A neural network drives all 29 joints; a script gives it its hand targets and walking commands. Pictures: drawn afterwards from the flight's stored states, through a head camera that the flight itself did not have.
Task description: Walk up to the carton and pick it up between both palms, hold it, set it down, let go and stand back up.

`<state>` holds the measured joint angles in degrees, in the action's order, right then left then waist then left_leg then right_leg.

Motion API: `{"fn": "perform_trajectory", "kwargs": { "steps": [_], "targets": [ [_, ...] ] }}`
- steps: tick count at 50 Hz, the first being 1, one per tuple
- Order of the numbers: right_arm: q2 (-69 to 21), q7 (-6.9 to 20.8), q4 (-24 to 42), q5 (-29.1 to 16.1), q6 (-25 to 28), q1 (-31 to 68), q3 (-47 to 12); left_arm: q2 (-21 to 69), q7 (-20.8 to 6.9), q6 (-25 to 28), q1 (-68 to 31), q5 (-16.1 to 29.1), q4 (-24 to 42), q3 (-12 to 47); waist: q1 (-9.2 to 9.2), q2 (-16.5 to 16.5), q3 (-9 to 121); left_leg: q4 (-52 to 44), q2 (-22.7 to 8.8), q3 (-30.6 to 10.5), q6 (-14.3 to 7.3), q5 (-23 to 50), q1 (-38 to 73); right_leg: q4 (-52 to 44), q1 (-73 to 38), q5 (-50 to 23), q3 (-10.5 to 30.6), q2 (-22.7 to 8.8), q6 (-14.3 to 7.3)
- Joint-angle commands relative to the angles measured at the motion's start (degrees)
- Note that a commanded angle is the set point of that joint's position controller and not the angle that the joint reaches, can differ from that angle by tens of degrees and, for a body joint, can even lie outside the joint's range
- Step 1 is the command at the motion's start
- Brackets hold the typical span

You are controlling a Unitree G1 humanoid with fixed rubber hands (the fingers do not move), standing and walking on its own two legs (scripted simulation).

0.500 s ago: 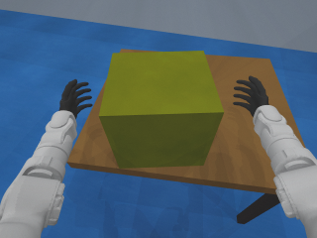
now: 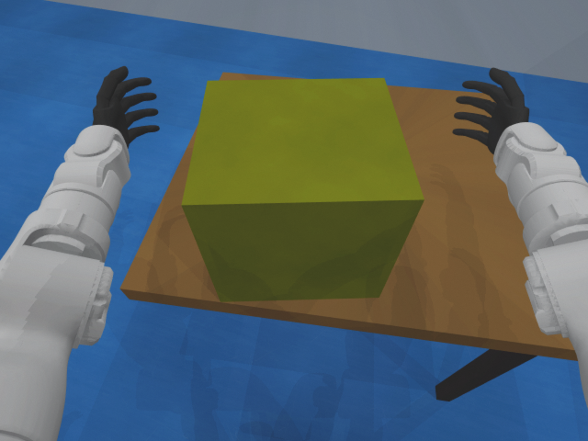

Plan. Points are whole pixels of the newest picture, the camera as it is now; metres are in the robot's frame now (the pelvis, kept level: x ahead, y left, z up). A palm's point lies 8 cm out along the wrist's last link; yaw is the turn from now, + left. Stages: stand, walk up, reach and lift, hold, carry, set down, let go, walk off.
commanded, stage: reach and lift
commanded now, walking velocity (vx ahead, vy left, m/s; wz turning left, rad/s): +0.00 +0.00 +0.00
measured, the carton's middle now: (298, 195) +0.50 +0.01 +0.00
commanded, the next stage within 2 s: none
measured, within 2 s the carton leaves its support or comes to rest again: neither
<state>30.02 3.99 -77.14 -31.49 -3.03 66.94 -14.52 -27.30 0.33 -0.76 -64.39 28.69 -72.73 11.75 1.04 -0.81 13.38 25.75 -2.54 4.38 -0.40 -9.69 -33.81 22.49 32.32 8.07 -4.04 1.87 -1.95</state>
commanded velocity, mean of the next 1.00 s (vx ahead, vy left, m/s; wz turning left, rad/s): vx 0.00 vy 0.00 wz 0.00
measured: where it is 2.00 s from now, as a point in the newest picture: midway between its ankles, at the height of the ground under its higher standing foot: outside the picture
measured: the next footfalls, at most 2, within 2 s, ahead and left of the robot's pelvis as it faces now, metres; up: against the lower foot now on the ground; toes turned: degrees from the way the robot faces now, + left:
none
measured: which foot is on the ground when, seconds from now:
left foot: down 0.00-1.00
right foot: down 0.00-1.00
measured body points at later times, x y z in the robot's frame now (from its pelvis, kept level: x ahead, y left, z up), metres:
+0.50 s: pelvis -0.01 +0.01 -0.01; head +0.08 +0.01 +0.43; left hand +0.48 +0.25 +0.10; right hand +0.48 -0.25 +0.11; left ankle +0.01 +0.11 -0.74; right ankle +0.01 -0.09 -0.74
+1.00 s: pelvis -0.02 +0.01 -0.02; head +0.14 +0.01 +0.40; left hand +0.48 +0.24 +0.03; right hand +0.49 -0.24 +0.03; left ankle +0.01 +0.11 -0.74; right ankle +0.01 -0.09 -0.74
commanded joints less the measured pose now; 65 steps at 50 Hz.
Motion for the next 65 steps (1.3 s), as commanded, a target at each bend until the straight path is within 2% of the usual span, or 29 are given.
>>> {"fn": "perform_trajectory", "kwargs": {
  "steps": [1, 12, 21, 29, 36, 48, 56, 65],
  "targets": [
    [11.2, 0.3, 6.6, -0.5, 1.9, 28.5, 1.4, -11.4, 0.2, 2.1, -28.4, 0.5, 7.1, -1.0, -0.5, 0.7, 35.0, 0.8, 0.6, -5.0, 0.3, 17.8, 15.3, 2.0, -17.1, -19.7, 5.0, -0.4, 5.3],
    [9.9, 1.3, 2.7, -0.5, 2.9, 25.5, 0.8, -8.6, -0.9, 4.2, -25.7, -1.1, 2.1, -1.4, -1.07, 0.9, 31.7, 0.9, 0.3, -5.4, 0.5, 19.2, 12.5, 1.8, -17.2, -19.7, 5.8, -0.8, 4.7],
    [9.8, 2.4, 4.9, 1.8, 8.5, 25.2, 3.4, -7.3, -0.6, 11.0, -26.0, -1.0, 3.2, -1.6, -1.02, -1.0, 38.0, 3.3, -0.1, -5.5, 1.6, 19.7, 12.1, 2.7, -9.3, -15.8, 5.3, -0.2, 3.9],
    [9.3, 2.0, 3.2, 2.7, 13.2, 25.1, 4.1, -7.7, -0.1, 15.8, -25.9, -0.8, -0.6, -2.6, -0.38, 0.9, 46.4, 5.3, 0.2, -4.6, 0.8, 21.1, 5.2, 6.1, -8.3, -19.6, 6.0, -0.3, 4.9],
    [9.4, 2.0, 1.0, 2.1, 16.8, 23.6, 3.8, -6.9, -0.2, 18.9, -24.8, -0.2, -3.7, -2.3, 0.1, 1.4, 48.5, 6.3, 0.2, -4.1, 1.1, 22.7, 4.0, 6.7, -4.3, -19.5, 6.3, -0.1, 5.1],
    [8.1, 2.4, 3.9, 2.8, 19.6, 21.6, 5.3, -4.7, -0.2, 21.2, -23.2, 0.2, -0.2, -1.9, 1.01, 2.1, 52.7, 7.5, 0.2, -4.1, 1.6, 25.8, 5.8, 5.9, 1.0, -18.6, 5.6, 0.5, 4.8],
    [6.6, 1.1, 5.8, 6.2, 19.7, 20.9, 8.6, -3.1, 0.4, 21.1, -22.3, -3.1, 2.1, -4.7, 0.95, 2.1, 54.5, 6.3, 0.4, -4.0, 1.6, 26.5, 6.7, 4.4, -0.1, -20.0, 5.4, 0.4, 4.3],
    [3.7, -0.4, 4.8, 9.1, 19.6, 20.6, 10.5, -0.2, 1.3, 21.8, -21.6, -6.2, 0.1, -7.0, 0.61, 2.5, 51.0, 3.9, 0.4, -3.9, 1.3, 24.3, 5.7, 2.3, -3.2, -20.3, 5.7, -0.3, 4.0]
  ]
}}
